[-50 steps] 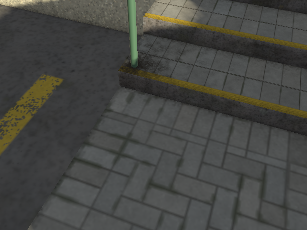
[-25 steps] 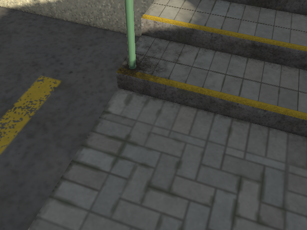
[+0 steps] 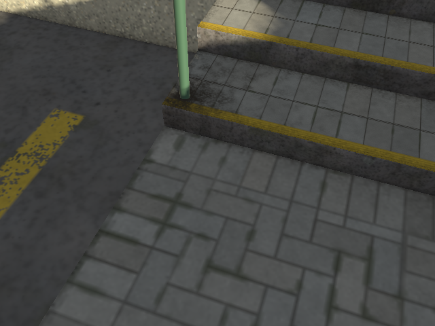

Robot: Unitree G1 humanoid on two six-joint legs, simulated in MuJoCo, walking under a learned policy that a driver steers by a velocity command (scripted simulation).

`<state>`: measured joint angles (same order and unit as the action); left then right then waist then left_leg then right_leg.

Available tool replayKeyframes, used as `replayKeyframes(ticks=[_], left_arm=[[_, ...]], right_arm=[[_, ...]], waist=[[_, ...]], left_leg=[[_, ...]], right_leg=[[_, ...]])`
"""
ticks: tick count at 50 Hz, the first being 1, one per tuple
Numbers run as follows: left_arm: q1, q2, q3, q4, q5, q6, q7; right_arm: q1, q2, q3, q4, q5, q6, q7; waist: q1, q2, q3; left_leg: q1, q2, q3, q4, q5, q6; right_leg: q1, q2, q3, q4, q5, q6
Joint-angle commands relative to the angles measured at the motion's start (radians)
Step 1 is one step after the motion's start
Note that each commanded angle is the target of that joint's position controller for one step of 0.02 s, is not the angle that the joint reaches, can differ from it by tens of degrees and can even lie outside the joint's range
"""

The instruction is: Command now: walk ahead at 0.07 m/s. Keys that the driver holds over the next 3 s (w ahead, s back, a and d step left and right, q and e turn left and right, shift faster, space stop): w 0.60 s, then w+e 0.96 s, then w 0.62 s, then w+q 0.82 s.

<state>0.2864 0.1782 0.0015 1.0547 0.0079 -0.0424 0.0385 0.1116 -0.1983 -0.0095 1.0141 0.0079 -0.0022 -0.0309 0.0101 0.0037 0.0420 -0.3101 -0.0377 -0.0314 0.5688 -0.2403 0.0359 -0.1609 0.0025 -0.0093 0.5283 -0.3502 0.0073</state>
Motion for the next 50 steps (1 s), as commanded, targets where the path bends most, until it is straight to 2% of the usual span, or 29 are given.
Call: replayKeyframes(ticks=[1,3,5,10,12,13,14,15,16,17,18,21,22,24,26,28,30,31,32,33,34,35,36,38,39,42,44,46,50], left_arm=[[0.09,0.087,0.015,-0.008,-0.007,-0.003,0.003],[0.072,0.102,0.02,-0.029,-0.019,-0.013,0.005],[0.071,0.09,0.016,-0.039,-0.027,-0.041,-0.001],[0.072,0.056,0.014,-0.06,-0.027,-0.083,-0.03],[0.174,0.063,0.016,-0.024,-0.026,-0.089,-0.035],[0.289,0.103,0.03,0.022,-0.029,-0.091,-0.032],[0.421,0.197,0.061,0.074,-0.034,-0.085,-0.027],[0.433,0.21,0.064,0.07,-0.025,-0.076,-0.035],[0.4,0.167,0.049,0.05,-0.007,-0.071,-0.036],[0.372,0.149,0.043,0.032,0.005,-0.067,-0.038],[0.339,0.148,0.039,0.024,-0.002,-0.06,-0.038],[0.245,0.083,0.01,-0.01,-0.002,-0.042,-0.026],[0.21,0.087,0.007,-0.025,-0.005,-0.043,-0.022],[0.228,0.162,0.023,-0.034,-0.009,-0.058,-0.016],[0.236,0.227,0.044,-0.039,-0.021,-0.057,-0.015],[0.25,0.21,0.045,-0.036,-0.027,-0.044,-0.017],[0.231,0.209,0.048,-0.049,-0.013,-0.016,-0.016],[0.229,0.183,0.04,-0.072,0.003,-0.015,-0.018],[0.388,0.008,-0.003,-0.065,0.016,-0.034,-0.029],[0.383,0.018,0.004,-0.042,-0.029,-0.067,-0.037],[0.219,0.116,0.038,-0.104,-0.067,-0.08,-0.034],[0.111,0.146,0.048,-0.14,-0.075,-0.083,-0.022],[0.081,0.157,0.062,-0.143,-0.059,-0.071,-0.008],[0.16,0.12,0.082,-0.122,-0.046,-0.028,0.001],[0.172,0.099,0.086,-0.119,-0.048,-0.012,0.003],[0.096,0.105,0.1,-0.162,-0.031,0.015,0.009],[0.015,0.137,0.116,-0.194,-0.038,0.008,0.013],[-0.03,0.132,0.119,-0.205,-0.038,-0.002,0.005],[-0.179,0.086,0.095,-0.252,-0.034,-0.01,-0.044]], right_arm=[[0.024,-0.105,-0.02,-0.012,0.008,-0.008,-0.001],[0.032,-0.118,-0.025,-0.01,0.013,-0.021,0.004],[0.051,-0.121,-0.03,-0.011,0.022,-0.052,0.012],[0.118,-0.157,-0.048,-0.015,0.022,-0.085,0.027],[-0.001,-0.154,-0.047,-0.07,0.029,-0.093,0.029],[-0.099,-0.128,-0.041,-0.113,0.035,-0.103,0.033],[-0.161,-0.079,-0.029,-0.155,0.028,-0.125,0.041],[-0.152,-0.121,-0.036,-0.157,0.011,-0.135,0.044],[-0.156,-0.131,-0.04,-0.159,0.016,-0.133,0.046],[-0.15,-0.097,-0.03,-0.165,0.033,-0.129,0.049],[-0.165,-0.067,-0.02,-0.178,0.042,-0.125,0.054],[-0.212,-0.048,-0.005,-0.222,0.031,-0.116,0.065],[-0.217,-0.024,0.006,-0.225,0.028,-0.112,0.074],[-0.257,-0.023,0.013,-0.245,0.022,-0.105,0.075],[-0.279,-0.084,-0.002,-0.263,0.011,-0.098,0.069],[-0.244,-0.129,-0.027,-0.267,0.011,-0.1,0.072],[0.006,-0.204,-0.073,-0.177,0.01,-0.095,0.074],[0.176,-0.242,-0.092,-0.13,0.005,-0.088,0.072],[0.288,-0.326,-0.111,-0.111,0.005,-0.081,0.066],[0.315,-0.279,-0.099,-0.086,0.009,-0.077,0.071],[0.201,-0.23,-0.086,-0.083,0.022,-0.088,0.07],[0.099,-0.188,-0.075,-0.092,0.02,-0.098,0.068],[0.028,-0.141,-0.063,-0.091,0.004,-0.109,0.069],[-0.019,-0.094,-0.056,-0.064,-0.021,-0.119,0.065],[-0.014,-0.091,-0.057,-0.05,-0.019,-0.121,0.059],[0.008,-0.132,-0.066,-0.03,-0.02,-0.12,0.036],[0.036,-0.151,-0.071,-0.02,-0.025,-0.112,0.02],[0.08,-0.163,-0.073,-0.017,-0.032,-0.108,0.008],[0.143,-0.173,-0.07,-0.023,-0.023,-0.103,-0.013]], waist=[[-0.002,-0.001,-0.025],[-0.004,0.013,0.06],[-0.009,0.04,0.098],[0.005,0.114,0.031],[0.077,0.078,0.038],[0.133,-0.02,0.025],[0.156,-0.234,-0.007],[0.151,-0.277,0.024],[0.123,-0.158,0.056],[0.105,-0.108,0.05],[0.089,-0.086,0.073],[0.044,-0.069,0.114],[0.029,-0.068,0.106],[0.034,-0.105,0.097],[0.014,-0.123,0.099],[-0.022,-0.142,0.042],[-0.135,-0.158,-0.114],[-0.19,-0.113,-0.22],[-0.12,0.168,-0.433],[-0.146,0.198,-0.511],[-0.121,0.165,-0.27],[-0.089,0.095,-0.143],[-0.05,0.043,-0.085],[0.029,0.082,-0.059],[0.04,0.092,-0.035],[0.044,0.1,0.04],[0.037,0.06,0.065],[0.021,0.046,0.06],[-0.034,0.01,0.071]], left_leg=[[0.081,0.026,-0.049,-0.099,-0.223,0.055],[0.005,0.045,-0.085,-0.133,-0.474,0.077],[0.009,0.09,-0.152,-0.162,-0.493,0.107],[0.079,0.23,-0.43,-0.286,-0.459,0.22],[-0.042,0.19,-0.335,-0.201,-0.243,0.195],[-0.199,0.11,-0.173,-0.038,-0.023,0.136],[-0.409,-0.017,0.057,0.262,0.129,0.046],[-0.63,-0.014,0.102,0.436,-0.225,0.014],[-0.749,0.048,0.051,0.591,-0.324,0.01],[-0.827,0.079,0.029,0.69,-0.295,0.013],[-0.881,0.113,0.029,0.703,-0.252,0.008],[-0.677,0.137,0.086,0.522,-0.055,-0.015],[-0.496,0.119,0.102,0.394,0.079,-0.023],[-0.217,0.072,0.131,0.205,0.249,-0.025],[-0.201,0.045,0.13,0.111,0.256,0.004],[-0.166,0.02,0.12,0.035,0.228,0.041],[0.101,-0.027,0.146,0.009,0.213,0.085],[0.429,0.094,0.008,0.052,0.248,0.132],[0.799,0.389,-0.461,-0.028,0.035,0.276],[0.758,0.464,-0.799,-0.28,-0.216,0.304],[0.576,0.428,-0.655,-0.33,-0.287,0.237],[0.389,0.407,-0.497,-0.362,-0.255,0.196],[0.225,0.378,-0.363,-0.381,-0.125,0.159],[0.047,0.307,-0.17,-0.422,-0.062,0.114],[0.009,0.294,-0.111,-0.444,-0.045,0.112],[-0.03,0.281,0.01,-0.497,-0.029,0.127],[-0.003,0.291,0.031,-0.505,0.001,0.12],[0.079,0.291,0.067,-0.495,0.062,0.118],[0.227,0.3,0.147,-0.477,0.16,0.11]], right_leg=[[-0.11,0.001,0.008,-0.094,-0.114,-0.045],[-0.18,-0.015,0.039,-0.094,-0.32,-0.091],[-0.228,-0.034,0.064,-0.065,-0.311,-0.116],[-0.201,-0.001,0.018,0.063,-0.091,-0.137],[-0.045,-0.018,0.051,-0.033,-0.039,-0.159],[0.145,-0.067,0.133,-0.131,0.03,-0.178],[0.378,-0.188,0.343,-0.228,0.167,-0.218],[0.487,-0.348,0.517,-0.259,0.408,-0.269],[0.509,-0.389,0.52,-0.229,0.492,-0.288],[0.543,-0.379,0.48,-0.227,0.514,-0.288],[0.527,-0.37,0.415,-0.259,0.492,-0.272],[0.252,-0.239,0.207,-0.392,0.425,-0.19],[0.109,-0.186,0.131,-0.42,0.389,-0.169],[-0.041,-0.161,0.078,-0.506,0.376,-0.169],[0.063,-0.189,0.073,-0.476,0.547,-0.165],[0.209,-0.228,0.072,-0.339,0.856,-0.135],[0.234,-0.201,0.025,-0.017,1.091,-0.096],[-0.005,-0.175,0.043,0.232,0.883,-0.076],[-0.346,0.011,0.044,0.639,0.052,-0.025],[-0.453,0.055,0.208,0.844,-0.207,-0.044],[-0.572,0.001,0.193,0.898,-0.138,-0.062],[-0.578,-0.062,0.153,0.867,-0.025,-0.084],[-0.51,-0.112,0.14,0.831,0.063,-0.09],[-0.368,-0.157,0.147,0.765,0.119,-0.099],[-0.359,-0.159,0.142,0.741,0.113,-0.098],[-0.461,-0.16,0.136,0.692,0.192,-0.072],[-0.545,-0.161,0.149,0.625,0.284,-0.058],[-0.603,-0.149,0.149,0.533,0.377,-0.054],[-0.643,-0.136,0.08,0.293,0.458,-0.06]])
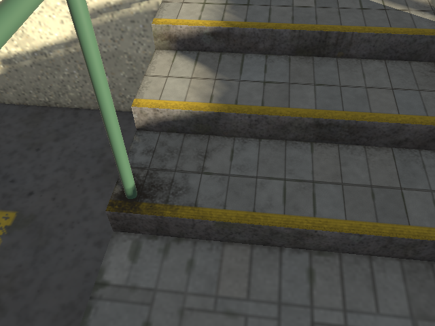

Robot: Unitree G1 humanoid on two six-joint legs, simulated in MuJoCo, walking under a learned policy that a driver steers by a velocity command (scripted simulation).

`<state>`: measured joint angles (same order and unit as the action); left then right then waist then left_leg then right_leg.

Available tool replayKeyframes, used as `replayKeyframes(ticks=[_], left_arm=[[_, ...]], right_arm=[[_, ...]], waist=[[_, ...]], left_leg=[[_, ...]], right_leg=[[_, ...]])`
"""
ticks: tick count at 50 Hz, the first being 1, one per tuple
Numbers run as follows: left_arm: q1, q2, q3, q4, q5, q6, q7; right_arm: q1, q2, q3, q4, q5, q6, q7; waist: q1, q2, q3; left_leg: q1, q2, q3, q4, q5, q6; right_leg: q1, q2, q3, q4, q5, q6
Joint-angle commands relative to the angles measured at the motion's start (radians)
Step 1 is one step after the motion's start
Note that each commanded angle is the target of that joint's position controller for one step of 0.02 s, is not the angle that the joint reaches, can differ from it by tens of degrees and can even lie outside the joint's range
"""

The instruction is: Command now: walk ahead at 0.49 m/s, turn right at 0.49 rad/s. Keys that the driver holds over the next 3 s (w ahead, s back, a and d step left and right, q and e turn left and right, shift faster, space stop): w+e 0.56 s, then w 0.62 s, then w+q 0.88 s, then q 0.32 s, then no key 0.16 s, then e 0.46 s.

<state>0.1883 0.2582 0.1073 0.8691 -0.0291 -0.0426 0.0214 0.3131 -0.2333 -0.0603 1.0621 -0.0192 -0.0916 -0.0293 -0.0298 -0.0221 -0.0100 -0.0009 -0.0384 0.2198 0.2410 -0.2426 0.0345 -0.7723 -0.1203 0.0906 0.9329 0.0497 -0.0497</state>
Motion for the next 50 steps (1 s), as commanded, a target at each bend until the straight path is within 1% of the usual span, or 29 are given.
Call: replayKeyframes(ticks=[1,3,4,5,6,7,8,9,10,11,12,14,16,18,20,26,30,33,35,36,37,38,39,40,41,42,44,46,50], left_arm=[[-0.13,0.005,-0.016,-0.087,-0.005,-0.01,-0.037],[-0.198,0.006,-0.024,-0.133,0.0,-0.005,-0.059],[-0.191,-0.018,-0.037,-0.146,0.075,0.01,-0.084],[-0.226,-0.011,-0.037,-0.16,0.081,0.012,-0.095],[-0.203,0.011,-0.031,-0.168,0.075,0.017,-0.102],[-0.143,0.034,-0.021,-0.156,0.09,0.021,-0.097],[-0.019,0.06,-0.008,-0.123,0.086,0.016,-0.087],[0.155,0.091,0.008,-0.069,0.095,0.003,-0.073],[0.294,0.197,0.039,-0.045,0.109,-0.004,-0.056],[0.268,0.298,0.061,-0.059,0.076,0.001,-0.047],[0.26,0.269,0.054,-0.077,0.076,0.009,-0.038],[0.168,0.168,0.027,-0.072,0.059,0.001,-0.029],[0.111,0.109,0.003,-0.077,0.038,-0.007,-0.033],[0.129,0.126,0.002,-0.067,0.037,-0.026,-0.042],[0.153,0.146,0.006,-0.06,0.029,-0.035,-0.044],[0.212,0.147,0.003,-0.056,0.036,-0.036,-0.044],[0.272,0.166,-0.002,-0.043,0.043,-0.04,-0.029],[0.239,0.175,-0.004,-0.031,0.055,-0.039,-0.005],[0.207,0.185,-0.005,-0.037,0.053,-0.041,-0.02],[0.206,0.172,-0.012,-0.032,0.048,-0.048,-0.027],[0.218,0.084,-0.036,-0.063,0.045,-0.055,-0.031],[0.393,0.023,-0.043,-0.062,0.027,-0.051,-0.031],[0.346,0.097,-0.043,-0.031,0.064,-0.034,-0.021],[0.227,0.122,-0.034,-0.049,0.074,-0.027,-0.033],[0.17,0.119,-0.033,-0.063,0.074,-0.023,-0.043],[0.143,0.114,-0.034,-0.076,0.079,-0.015,-0.051],[0.168,0.082,-0.043,-0.062,0.084,0.003,-0.064],[0.15,0.063,-0.05,-0.063,0.081,0.007,-0.064],[-0.03,0.026,-0.066,-0.118,0.077,0.015,-0.076]], right_arm=[[-0.05,-0.164,-0.027,-0.076,-0.002,-0.007,-0.015],[-0.004,-0.172,-0.03,-0.073,0.007,0.01,-0.015],[0.052,-0.124,-0.02,-0.07,-0.026,-0.003,-0.005],[0.078,-0.14,-0.026,-0.066,-0.022,-0.011,-0.002],[0.065,-0.167,-0.03,-0.072,-0.019,-0.013,0.0],[0.068,-0.178,-0.035,-0.081,-0.013,-0.012,0.0],[0.05,-0.208,-0.044,-0.096,-0.013,-0.002,0.008],[0.032,-0.212,-0.041,-0.119,-0.003,0.009,0.009],[0.075,-0.145,-0.021,-0.158,0.015,0.01,0.017],[0.03,-0.076,-0.007,-0.251,0.034,-0.01,0.035],[-0.059,-0.124,-0.013,-0.264,0.018,-0.02,0.035],[-0.073,-0.095,0.007,-0.261,0.02,-0.032,0.022],[-0.037,-0.107,0.006,-0.253,-0.018,0.004,0.024],[-0.024,-0.112,-0.002,-0.253,-0.032,0.037,0.034],[-0.056,-0.094,0.002,-0.268,-0.036,0.05,0.041],[-0.252,-0.099,0.0,-0.328,-0.021,0.039,0.053],[-0.362,-0.097,0.01,-0.376,-0.017,0.03,0.053],[-0.281,-0.105,0.015,-0.375,-0.018,0.025,0.045],[-0.086,-0.16,-0.01,-0.31,-0.036,0.007,0.038],[0.071,-0.187,-0.023,-0.276,-0.045,-0.007,0.028],[0.22,-0.272,-0.038,-0.269,-0.057,-0.013,0.012],[0.198,-0.344,-0.057,-0.244,-0.038,0.0,0.018],[0.065,-0.239,-0.039,-0.276,-0.023,0.008,0.031],[-0.019,-0.157,-0.018,-0.294,-0.011,0.007,0.036],[-0.047,-0.127,-0.007,-0.283,-0.012,0.005,0.036],[-0.032,-0.119,0.0,-0.265,-0.012,-0.003,0.033],[0.018,-0.114,0.003,-0.221,-0.008,-0.021,0.035],[0.06,-0.115,0.002,-0.194,-0.003,-0.033,0.04],[0.167,-0.094,0.01,-0.139,-0.007,-0.008,0.034]], waist=[[-0.017,0.038,0.129],[-0.043,0.028,0.129],[-0.029,0.028,0.139],[-0.058,0.067,0.146],[-0.028,0.095,0.138],[0.007,0.088,0.094],[0.061,0.105,0.035],[0.142,0.079,-0.081],[0.178,-0.04,-0.231],[0.116,-0.305,-0.308],[0.142,-0.087,-0.303],[0.083,0.064,-0.117],[0.024,0.058,-0.062],[0.005,0.048,-0.027],[0.003,0.019,-0.008],[0.091,-0.054,0.038],[0.13,-0.058,0.043],[0.076,-0.068,0.043],[-0.002,-0.032,-0.02],[-0.081,0.0,-0.1],[-0.115,0.142,-0.193],[0.018,0.376,-0.25],[0.037,0.135,-0.104],[0.027,0.029,-0.003],[0.039,0.016,0.045],[0.045,0.067,0.053],[0.059,0.116,0.022],[0.063,0.108,-0.003],[0.025,0.122,0.021]], left_leg=[[-0.053,0.296,-0.079,-0.133,0.192,0.104],[0.01,0.319,-0.065,-0.104,0.217,0.107],[0.024,0.3,0.011,-0.099,0.207,0.098],[-0.002,0.309,0.007,-0.1,0.24,0.098],[0.032,0.319,0.018,-0.045,0.394,0.093],[0.076,0.333,0.034,0.061,0.618,0.091],[0.097,0.324,0.052,0.247,0.826,0.084],[0.036,0.29,0.073,0.503,0.818,0.056],[-0.257,0.252,0.071,0.842,0.507,0.02],[-0.66,0.02,-0.053,1.188,-0.313,-0.029],[-0.761,0.063,-0.251,1.246,-0.24,-0.003],[-0.717,0.164,-0.271,1.1,-0.068,0.017],[-0.619,0.19,-0.279,0.971,-0.067,0.007],[-0.591,0.174,-0.25,0.904,-0.068,-0.016],[-0.605,0.169,-0.242,0.816,0.003,-0.041],[-0.65,0.129,-0.223,0.486,0.251,-0.069],[-0.641,0.096,-0.218,0.383,0.252,-0.077],[-0.528,0.084,-0.228,0.352,0.177,-0.045],[-0.264,0.014,-0.163,0.29,0.124,-0.008],[-0.055,0.05,-0.191,0.254,0.123,0.014],[0.127,0.309,-0.499,0.206,0.035,0.064],[0.22,0.51,-1.01,0.006,0.037,0.2],[0.071,0.486,-0.983,-0.024,-0.213,0.216],[-0.062,0.419,-0.813,-0.041,-0.255,0.202],[-0.138,0.352,-0.659,-0.057,-0.145,0.168],[-0.164,0.304,-0.548,-0.062,-0.015,0.142],[-0.165,0.257,-0.426,-0.048,0.241,0.13],[-0.11,0.246,-0.354,-0.024,0.461,0.141],[0.003,0.249,-0.333,-0.024,0.485,0.15]], right_leg=[[-0.034,-0.008,-0.056,-0.156,0.06,-0.007],[-0.026,-0.002,-0.098,-0.214,0.008,-0.019],[0.059,0.018,-0.184,-0.307,-0.007,-0.036],[0.136,0.041,-0.219,-0.319,-0.047,-0.054],[0.178,0.067,-0.217,-0.335,-0.15,-0.074],[0.24,0.11,-0.24,-0.332,-0.235,-0.101],[0.339,0.168,-0.263,-0.341,-0.299,-0.127],[0.546,0.216,-0.248,-0.415,-0.293,-0.152],[0.895,0.034,0.037,-0.427,-0.398,-0.239],[1.112,-0.19,0.619,-0.606,-0.377,-0.377],[1.12,-0.191,0.631,-0.658,-0.304,-0.34],[0.861,-0.139,0.374,-0.654,-0.164,-0.259],[0.705,-0.069,0.269,-0.702,-0.11,-0.225],[0.635,-0.046,0.23,-0.711,0.047,-0.233],[0.602,-0.017,0.182,-0.727,0.074,-0.229],[0.644,0.034,0.175,-0.733,-0.005,-0.187],[0.733,-0.005,0.218,-0.68,0.079,-0.185],[0.762,-0.04,0.239,-0.619,0.16,-0.153],[0.712,0.017,0.19,-0.412,0.436,-0.118],[0.624,0.085,0.139,-0.182,0.402,-0.097],[0.449,0.175,0.067,0.144,0.027,-0.066],[0.218,0.297,0.037,0.352,-0.558,-0.043],[0.152,0.197,0.073,0.416,-0.488,-0.061],[0.16,0.159,0.059,0.383,-0.401,-0.062],[0.178,0.131,0.047,0.326,-0.355,-0.056],[0.196,0.112,0.042,0.28,-0.332,-0.045],[0.224,0.122,0.005,0.307,-0.299,-0.02],[0.157,0.114,-0.036,0.33,-0.286,-0.001],[-0.066,0.064,-0.105,0.349,-0.271,0.027]])
Over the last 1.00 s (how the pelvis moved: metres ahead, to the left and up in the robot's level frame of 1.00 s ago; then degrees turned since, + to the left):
0.39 0.02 0.01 -10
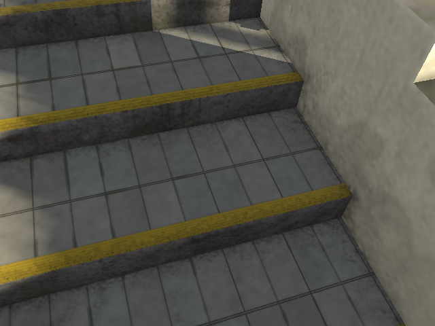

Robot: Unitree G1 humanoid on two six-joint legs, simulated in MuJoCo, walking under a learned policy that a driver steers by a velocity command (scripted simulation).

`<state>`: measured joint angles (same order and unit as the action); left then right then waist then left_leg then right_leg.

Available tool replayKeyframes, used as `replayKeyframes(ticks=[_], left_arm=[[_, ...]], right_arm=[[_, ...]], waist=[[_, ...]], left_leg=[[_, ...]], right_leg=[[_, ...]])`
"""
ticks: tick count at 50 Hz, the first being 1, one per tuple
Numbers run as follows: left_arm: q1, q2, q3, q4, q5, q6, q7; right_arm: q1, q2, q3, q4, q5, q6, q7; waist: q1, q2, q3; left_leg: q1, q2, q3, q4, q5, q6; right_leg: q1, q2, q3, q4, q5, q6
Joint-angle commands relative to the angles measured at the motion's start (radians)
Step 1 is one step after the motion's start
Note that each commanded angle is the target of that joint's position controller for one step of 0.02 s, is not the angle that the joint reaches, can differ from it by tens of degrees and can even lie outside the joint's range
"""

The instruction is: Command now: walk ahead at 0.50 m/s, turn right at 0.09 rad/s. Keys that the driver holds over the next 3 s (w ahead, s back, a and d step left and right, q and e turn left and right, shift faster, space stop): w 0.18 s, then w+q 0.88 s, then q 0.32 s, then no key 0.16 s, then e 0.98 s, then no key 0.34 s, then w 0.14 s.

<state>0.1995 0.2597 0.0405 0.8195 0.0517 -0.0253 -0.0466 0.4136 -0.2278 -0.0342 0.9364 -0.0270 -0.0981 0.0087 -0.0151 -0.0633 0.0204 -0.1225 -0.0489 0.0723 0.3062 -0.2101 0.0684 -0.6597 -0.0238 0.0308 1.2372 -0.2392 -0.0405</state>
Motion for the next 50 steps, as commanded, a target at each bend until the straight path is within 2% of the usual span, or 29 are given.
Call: replayKeyframes(ticks=[1,5,8,11,12,13,14,15,16,17,18,19,20,21,22,23,25,28,31,33,35,38,41,43,45,46,47,48,50], left_arm=[[-0.079,0.004,-0.006,-0.078,-0.007,0.002,-0.007],[-0.281,-0.038,-0.027,-0.203,-0.008,-0.005,0.026],[-0.406,-0.063,-0.051,-0.306,-0.02,-0.025,0.051],[-0.553,-0.107,-0.096,-0.427,-0.032,-0.014,0.044],[-0.47,-0.139,-0.115,-0.421,-0.038,0.001,0.031],[-0.347,-0.132,-0.108,-0.37,-0.055,0.009,0.029],[-0.213,-0.094,-0.083,-0.332,-0.052,0.006,0.037],[-0.02,-0.032,-0.05,-0.279,-0.037,0.006,0.048],[0.124,0.012,-0.021,-0.238,-0.022,0.006,0.058],[0.218,0.098,0.015,-0.188,0.018,-0.005,0.064],[0.27,0.241,0.053,-0.136,0.023,-0.019,0.054],[0.203,0.208,0.055,-0.128,-0.008,-0.006,0.047],[0.057,0.158,0.042,-0.109,-0.017,-0.013,0.04],[-0.022,0.043,0.017,-0.075,-0.028,-0.026,0.037],[0.039,-0.031,-0.019,-0.019,-0.003,-0.069,0.009],[0.019,-0.108,-0.037,0.031,0.013,-0.075,0.008],[0.036,-0.132,-0.051,0.106,0.037,-0.087,0.004],[-0.051,-0.084,-0.039,0.095,0.042,-0.111,0.016],[-0.055,-0.032,-0.036,0.073,0.048,-0.139,0.035],[0.173,0.038,-0.017,0.154,0.064,-0.121,0.034],[0.406,-0.027,-0.036,0.26,0.094,-0.094,0.009],[0.347,-0.089,-0.071,0.258,0.101,-0.09,-0.013],[0.336,-0.069,-0.081,0.265,0.091,-0.093,0.009],[0.414,-0.054,-0.088,0.302,0.105,-0.082,-0.007],[0.39,-0.023,-0.088,0.289,0.085,-0.082,-0.021],[0.246,0.058,-0.073,0.217,0.055,-0.086,-0.043],[0.306,0.125,-0.059,0.224,0.036,-0.104,-0.043],[0.351,0.169,-0.049,0.228,0.03,-0.12,-0.034],[0.206,0.296,0.001,0.185,0.027,-0.125,-0.036]], right_arm=[[0.11,-0.099,-0.015,0.004,-0.002,0.003,-0.007],[0.244,-0.101,-0.01,0.077,-0.009,-0.009,-0.03],[0.233,-0.11,-0.004,0.091,-0.022,-0.02,-0.036],[0.268,-0.067,0.011,0.135,-0.007,0.003,-0.043],[0.223,-0.051,0.015,0.122,0.014,0.011,-0.044],[0.136,-0.052,0.023,0.081,0.034,0.012,-0.035],[0.133,-0.141,0.012,0.065,0.043,-0.004,-0.017],[0.109,-0.23,-0.015,0.059,0.037,-0.015,-0.006],[0.073,-0.292,-0.044,0.054,0.059,-0.019,0.004],[0.089,-0.229,-0.043,0.053,0.052,-0.035,0.003],[0.181,-0.033,-0.012,-0.02,0.071,-0.036,0.008],[0.152,-0.06,-0.032,-0.021,0.027,-0.026,0.012],[0.144,-0.016,-0.035,-0.048,0.023,0.0,0.006],[0.088,0.003,-0.032,-0.065,-0.003,0.02,-0.001],[-0.027,0.057,-0.003,-0.069,-0.038,0.008,0.049],[-0.027,0.053,0.007,-0.094,-0.014,0.002,0.073],[-0.049,0.082,0.025,-0.11,0.01,-0.008,0.095],[-0.147,-0.023,-0.005,-0.14,0.034,-0.006,0.094],[-0.217,-0.075,-0.034,-0.14,0.017,-0.014,0.114],[-0.271,-0.045,-0.026,-0.152,0.029,0.003,0.114],[-0.333,0.006,-0.003,-0.173,0.034,0.015,0.077],[-0.413,0.011,0.007,-0.19,0.026,0.003,0.048],[-0.442,0.002,0.008,-0.196,0.026,0.01,0.062],[-0.555,-0.004,0.013,-0.241,0.041,0.023,0.063],[-0.583,-0.006,0.014,-0.252,0.036,0.036,0.057],[-0.58,-0.022,0.017,-0.245,0.031,0.054,0.072],[-0.572,-0.022,0.013,-0.25,0.037,0.073,0.079],[-0.5,-0.032,0.001,-0.237,0.043,0.076,0.086],[-0.233,-0.091,-0.03,-0.167,0.063,0.034,0.065]], waist=[[-0.005,0.196,-0.013],[-0.034,0.149,0.088],[-0.034,0.12,0.142],[-0.061,0.137,0.125],[-0.02,0.106,0.064],[0.023,0.087,-0.008],[0.085,0.161,-0.138],[0.174,0.215,-0.258],[0.255,0.264,-0.342],[0.257,0.206,-0.384],[0.146,-0.207,-0.497],[0.12,-0.087,-0.503],[0.012,-0.044,-0.318],[-0.015,0.058,-0.118],[0.063,-0.087,0.002],[0.007,0.001,-0.036],[-0.067,0.071,-0.035],[-0.098,0.042,-0.085],[-0.088,0.011,-0.116],[0.002,-0.073,-0.128],[0.066,0.007,-0.059],[0.038,0.059,-0.066],[0.019,0.022,-0.059],[0.037,0.057,-0.043],[0.011,0.02,-0.062],[-0.026,0.019,-0.052],[-0.036,-0.052,-0.064],[-0.057,-0.09,-0.026],[-0.176,-0.121,0.007]], left_leg=[[0.162,0.262,-0.193,-0.089,0.442,0.128],[0.308,0.367,-0.316,-0.126,0.258,0.204],[0.366,0.386,-0.291,-0.179,0.152,0.172],[0.215,0.297,-0.159,-0.313,0.277,0.129],[0.057,0.275,-0.102,-0.378,0.446,0.13],[-0.101,0.214,-0.045,-0.352,0.739,0.132],[-0.094,0.249,-0.046,-0.185,1.254,0.141],[0.001,0.278,-0.074,0.023,1.451,0.111],[0.075,0.27,-0.082,0.252,1.509,0.073],[-0.033,0.228,-0.124,0.571,1.103,0.041],[-0.32,-0.025,-0.151,1.049,-0.108,-0.021],[-0.373,-0.009,-0.296,1.284,-0.04,-0.01],[-0.434,0.045,-0.23,1.358,0.006,-0.011],[-0.484,0.095,-0.15,1.349,0.047,-0.007],[-0.612,0.073,-0.307,1.53,0.137,0.058],[-0.656,0.092,-0.309,1.566,0.182,0.113],[-0.76,0.101,-0.335,1.531,0.271,0.185],[-0.733,0.115,-0.243,1.335,0.275,0.149],[-0.672,0.102,-0.177,1.272,0.321,0.098],[-0.92,0.074,-0.131,1.467,0.135,0.079],[-1.36,0.05,-0.281,1.695,-0.007,0.131],[-1.396,0.065,-0.262,1.555,0.12,0.184],[-1.325,0.08,-0.148,1.49,0.183,0.145],[-1.388,0.085,-0.096,1.434,0.087,0.128],[-1.251,0.097,-0.022,1.26,0.096,0.125],[-0.938,0.074,0.086,1.067,-0.09,0.109],[-0.737,-0.003,0.172,1.048,-0.246,0.06],[-0.598,-0.058,0.202,1.044,-0.278,0.024],[-0.468,-0.097,0.105,0.836,-0.143,0.063]], right_leg=[[-0.235,-0.036,-0.081,0.116,-0.013,0.02],[-0.708,-0.055,-0.068,0.576,-0.235,-0.014],[-0.967,-0.07,-0.053,0.716,-0.403,-0.058],[-0.735,-0.091,-0.155,0.402,-0.402,-0.068],[-0.379,-0.09,-0.172,0.164,-0.215,-0.085],[-0.006,-0.025,-0.234,-0.004,-0.046,-0.094],[0.258,0.049,-0.245,-0.022,-0.018,-0.091],[0.4,0.079,-0.191,-0.085,-0.026,-0.09],[0.512,0.103,-0.155,-0.261,-0.024,-0.09],[0.641,-0.045,0.088,-0.351,-0.134,-0.127],[0.796,-0.42,0.708,-0.678,0.006,-0.187],[0.677,-0.402,0.901,-0.888,-0.043,-0.137],[0.506,-0.401,0.781,-0.898,-0.255,-0.128],[0.346,-0.346,0.596,-0.864,-0.326,-0.124],[0.234,-0.245,0.347,-0.775,-0.273,-0.137],[0.21,-0.251,0.298,-0.795,-0.167,-0.124],[0.196,-0.266,0.189,-0.843,0.022,-0.049],[0.171,-0.188,-0.073,-0.947,0.052,-0.009],[0.2,-0.135,-0.218,-0.977,0.309,0.016],[0.514,-0.212,-0.189,-0.923,0.582,-0.035],[0.84,-0.332,-0.077,-0.871,0.599,-0.105],[0.834,-0.259,-0.135,-0.943,0.409,-0.097],[0.765,-0.222,-0.218,-0.99,0.562,-0.074],[0.82,-0.263,-0.235,-0.968,0.713,-0.042],[0.767,-0.233,-0.308,-0.983,0.761,-0.01],[0.56,-0.242,-0.398,-1.033,0.989,-0.008],[0.467,-0.244,-0.402,-0.98,1.285,-0.042],[0.444,-0.298,-0.386,-0.904,1.476,-0.052],[0.496,-0.349,-0.354,-0.633,1.689,0.025]])
Over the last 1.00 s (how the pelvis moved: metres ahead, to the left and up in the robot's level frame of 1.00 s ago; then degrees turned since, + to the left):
0.58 -0.13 0.00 -26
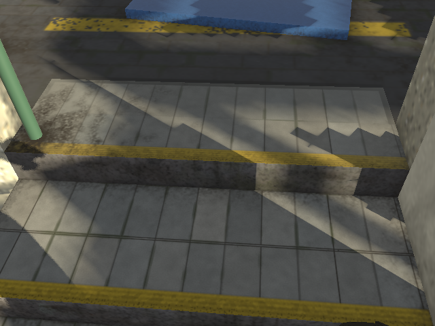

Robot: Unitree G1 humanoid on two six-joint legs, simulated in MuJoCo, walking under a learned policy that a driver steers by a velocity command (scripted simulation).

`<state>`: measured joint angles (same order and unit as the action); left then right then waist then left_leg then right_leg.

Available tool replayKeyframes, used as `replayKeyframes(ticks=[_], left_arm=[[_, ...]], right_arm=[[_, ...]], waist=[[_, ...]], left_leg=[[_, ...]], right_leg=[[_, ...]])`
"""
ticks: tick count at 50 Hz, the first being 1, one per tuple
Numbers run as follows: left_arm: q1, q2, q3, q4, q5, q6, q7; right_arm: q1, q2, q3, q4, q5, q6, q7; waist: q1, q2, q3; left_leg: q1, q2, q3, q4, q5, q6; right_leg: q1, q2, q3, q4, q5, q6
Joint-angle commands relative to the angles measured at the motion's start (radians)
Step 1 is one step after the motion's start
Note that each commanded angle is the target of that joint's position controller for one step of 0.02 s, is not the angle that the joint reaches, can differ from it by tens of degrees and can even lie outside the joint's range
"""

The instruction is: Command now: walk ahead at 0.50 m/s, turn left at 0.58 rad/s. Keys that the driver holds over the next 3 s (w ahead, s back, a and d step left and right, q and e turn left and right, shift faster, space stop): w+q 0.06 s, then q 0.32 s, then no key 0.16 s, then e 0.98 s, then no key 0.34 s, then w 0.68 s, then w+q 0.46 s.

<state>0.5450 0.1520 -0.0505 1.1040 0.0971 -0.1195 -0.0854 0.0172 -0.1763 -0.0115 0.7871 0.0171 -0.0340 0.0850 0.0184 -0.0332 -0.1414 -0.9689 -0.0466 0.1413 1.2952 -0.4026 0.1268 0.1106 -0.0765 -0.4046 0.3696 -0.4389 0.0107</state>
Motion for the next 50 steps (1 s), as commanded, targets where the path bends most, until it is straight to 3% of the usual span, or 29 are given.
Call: replayKeyframes(ticks=[1,2,3,4,5,8,10,12,14,18,19,20,21,23,24,26,28,30,31,32,33,34,35,37,41,44,46,48,50], left_arm=[[-0.133,0.365,0.09,-0.109,0.025,-0.05,-0.003],[-0.095,0.245,0.059,-0.095,0.051,-0.054,-0.048],[-0.238,0.26,0.083,-0.161,-0.058,-0.029,-0.072],[-0.287,0.157,0.068,-0.186,-0.088,-0.018,-0.061],[-0.318,0.128,0.063,-0.206,-0.063,-0.019,-0.032],[-0.38,0.07,0.037,-0.322,-0.03,-0.001,0.039],[-0.405,0.172,0.058,-0.367,-0.042,0.02,0.07],[-0.387,0.223,0.078,-0.39,-0.056,-0.001,0.088],[-0.335,0.192,0.07,-0.366,-0.076,0.002,0.062],[-0.088,0.222,0.108,-0.259,-0.072,0.037,0.076],[0.003,0.26,0.122,-0.237,-0.061,0.036,0.099],[-0.065,0.342,0.122,-0.289,-0.057,0.029,0.105],[-0.178,0.334,0.126,-0.33,-0.034,0.034,0.082],[-0.425,0.229,0.117,-0.383,-0.074,0.03,0.072],[-0.529,0.14,0.085,-0.416,-0.09,0.029,0.083],[-0.635,0.075,0.048,-0.418,-0.099,0.033,0.086],[-0.698,0.113,0.042,-0.425,-0.128,0.026,0.072],[-0.556,0.203,0.064,-0.354,-0.134,0.038,0.035],[-0.453,0.249,0.083,-0.322,-0.127,0.046,0.009],[-0.195,0.241,0.106,-0.271,-0.062,0.061,0.076],[-0.194,0.194,0.094,-0.284,-0.073,0.055,0.084],[-0.2,0.128,0.075,-0.293,-0.124,0.035,0.042],[-0.383,0.193,0.087,-0.345,-0.116,0.035,0.043],[-0.457,0.262,0.128,-0.404,-0.109,0.039,0.064],[-0.373,0.166,0.111,-0.399,-0.089,0.028,0.102],[-0.342,0.2,0.123,-0.413,-0.089,0.014,0.093],[-0.196,0.324,0.163,-0.408,-0.109,0.002,0.096],[-0.2,0.289,0.154,-0.392,-0.074,-0.008,0.075],[-0.337,0.195,0.118,-0.43,-0.079,0.008,0.052]], right_arm=[[0.398,-0.213,-0.085,0.066,0.015,-0.036,-0.048],[0.652,-0.237,-0.097,0.171,-0.022,-0.03,-0.067],[0.796,-0.26,-0.097,0.199,-0.081,-0.011,-0.057],[0.661,-0.273,-0.105,0.194,-0.077,-0.035,-0.067],[0.497,-0.198,-0.082,0.177,-0.043,-0.059,-0.057],[0.157,-0.018,-0.007,0.15,-0.036,-0.069,-0.047],[0.091,-0.039,-0.002,0.15,-0.059,-0.102,-0.046],[0.014,-0.157,-0.021,0.067,-0.063,-0.153,-0.067],[0.023,-0.248,-0.056,0.03,-0.029,-0.159,-0.08],[0.077,-0.201,-0.089,-0.037,-0.044,-0.139,-0.024],[0.177,-0.092,-0.069,-0.023,-0.06,-0.137,0.004],[0.313,0.061,-0.038,-0.02,-0.043,-0.128,0.013],[0.462,-0.01,-0.054,0.011,-0.039,-0.1,-0.002],[0.291,-0.156,-0.087,-0.042,-0.043,-0.047,-0.04],[0.235,-0.159,-0.088,-0.046,-0.059,-0.039,-0.055],[0.357,-0.075,-0.057,0.022,-0.078,-0.027,0.001],[0.355,-0.054,-0.044,0.031,-0.055,-0.023,0.069],[0.261,-0.082,-0.042,0.023,-0.037,-0.03,0.088],[0.236,-0.133,-0.05,0.013,-0.037,-0.041,0.068],[0.202,-0.064,-0.025,-0.029,-0.029,0.008,-0.038],[0.214,-0.145,-0.03,-0.049,-0.049,0.012,-0.086],[0.033,-0.307,-0.078,-0.086,-0.014,-0.052,-0.037],[0.017,-0.247,-0.079,-0.091,-0.026,-0.065,-0.022],[0.076,-0.281,-0.11,-0.075,-0.036,-0.066,-0.047],[0.161,-0.185,-0.109,-0.05,-0.025,-0.065,-0.109],[0.048,-0.179,-0.115,-0.099,-0.024,-0.048,-0.135],[0.002,-0.158,-0.108,-0.147,-0.052,-0.022,-0.135],[0.034,-0.129,-0.091,-0.119,-0.053,-0.015,-0.13],[0.088,-0.185,-0.108,-0.107,-0.056,-0.05,-0.146]], waist=[[-0.246,-0.078,-0.003],[-0.271,0.128,-0.157],[-0.311,0.139,-0.21],[-0.257,0.098,-0.047],[-0.184,0.054,0.043],[0.027,-0.012,0.02],[0.072,-0.047,0.04],[0.115,-0.01,0.045],[0.119,-0.002,0.075],[0.169,0.023,0.065],[0.139,-0.01,-0.054],[0.016,-0.214,-0.144],[-0.039,-0.258,-0.175],[-0.047,-0.074,-0.071],[-0.074,-0.018,-0.041],[-0.169,0.015,0.017],[-0.183,0.054,0.054],[-0.106,-0.003,0.088],[-0.062,-0.012,0.083],[0.02,-0.138,0.006],[0.023,-0.022,-0.025],[0.083,0.216,-0.023],[0.008,0.121,0.027],[-0.009,0.08,0.079],[-0.03,0.12,0.09],[0.0,0.029,0.092],[0.078,-0.193,0.022],[0.071,-0.126,0.038],[-0.007,-0.047,0.081]], left_leg=[[0.829,-0.097,-0.152,-0.133,0.313,0.108],[1.259,0.03,-0.535,-0.351,0.493,0.253],[1.187,0.179,-0.931,-0.708,0.379,0.323],[0.969,0.192,-0.942,-0.761,0.228,0.288],[0.751,0.195,-0.875,-0.745,0.198,0.296],[0.435,0.153,-0.744,-0.812,0.43,0.271],[0.371,0.128,-0.55,-0.86,0.581,0.174],[0.155,0.016,-0.355,-0.914,0.65,0.063],[0.051,-0.065,-0.256,-0.907,0.631,-0.005],[0.464,-0.044,-0.375,-0.591,0.802,0.037],[0.445,-0.07,-0.389,-0.35,0.654,-0.007],[0.232,-0.176,-0.287,-0.024,-0.109,-0.1],[0.063,-0.149,-0.337,0.253,-0.248,-0.139],[0.04,-0.03,-0.283,0.379,-0.116,-0.152],[0.142,0.027,-0.276,0.248,-0.055,-0.163],[0.505,0.093,-0.196,0.124,0.061,-0.221],[0.747,0.123,-0.127,-0.262,0.063,-0.319],[0.756,0.078,-0.08,-0.628,0.11,-0.327],[0.747,0.084,-0.1,-0.722,0.162,-0.294],[0.799,0.044,-0.086,-0.915,0.149,-0.198],[0.912,0.191,-0.246,-0.905,0.517,-0.156],[0.825,0.195,-0.185,-0.762,0.433,-0.014],[0.7,0.186,-0.213,-0.796,0.258,-0.009],[0.711,0.203,-0.226,-0.838,0.185,0.01],[0.801,0.325,-0.319,-0.884,0.2,0.09],[0.688,0.215,-0.134,-0.784,0.106,-0.018],[0.361,0.005,-0.072,-0.405,-0.156,-0.205],[0.198,0.035,-0.245,0.014,-0.21,-0.204],[0.247,0.057,-0.242,0.103,-0.128,-0.166]], right_leg=[[-0.577,-0.252,0.135,0.512,1.72,0.048],[-0.965,-0.09,0.215,0.887,0.62,0.108],[-1.009,0.13,0.424,1.314,0.104,0.055],[-1.099,0.125,0.569,1.453,0.219,-0.019],[-1.084,0.092,0.616,1.486,0.259,-0.023],[-1.074,0.117,0.622,1.65,0.093,-0.112],[-1.017,0.054,0.588,1.389,-0.001,-0.072],[-0.602,-0.001,0.464,0.981,0.123,-0.003],[-0.294,0.003,0.421,0.646,0.268,0.067],[-0.192,0.132,0.359,0.111,0.489,0.07],[0.0,0.01,0.506,0.137,0.759,-0.067],[0.133,-0.288,0.856,0.141,1.539,-0.408],[0.132,-0.419,1.077,0.116,1.524,-0.539],[-0.196,-0.306,0.881,0.032,0.807,-0.383],[-0.325,-0.233,0.773,-0.039,0.622,-0.309],[-0.658,-0.08,0.556,-0.054,0.532,-0.171],[-0.779,0.04,0.413,-0.022,0.414,-0.058],[-0.651,0.013,0.501,0.057,0.272,-0.088],[-0.554,-0.039,0.583,0.093,0.304,-0.125],[-0.435,-0.114,0.579,0.058,0.572,-0.102],[-0.457,-0.065,0.545,0.197,0.575,-0.045],[-0.447,0.049,0.451,0.183,0.318,-0.039],[-0.46,0.078,0.399,0.22,0.198,-0.054],[-0.529,0.091,0.425,0.225,0.228,-0.122],[-0.562,0.091,0.439,0.276,0.296,-0.142],[-0.425,0.043,0.545,0.167,0.446,-0.235],[-0.079,-0.176,1.04,-0.059,0.534,-0.43],[-0.088,-0.193,1.017,-0.044,0.428,-0.347],[-0.282,-0.136,0.893,-0.053,0.454,-0.311]])
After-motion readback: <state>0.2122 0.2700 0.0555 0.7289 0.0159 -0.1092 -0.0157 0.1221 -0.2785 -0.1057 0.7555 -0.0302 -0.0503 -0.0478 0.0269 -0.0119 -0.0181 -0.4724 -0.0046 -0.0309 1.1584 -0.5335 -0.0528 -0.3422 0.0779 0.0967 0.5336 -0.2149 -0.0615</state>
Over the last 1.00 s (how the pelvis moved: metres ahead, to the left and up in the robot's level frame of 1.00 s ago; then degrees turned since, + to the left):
0.60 -0.04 0.10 21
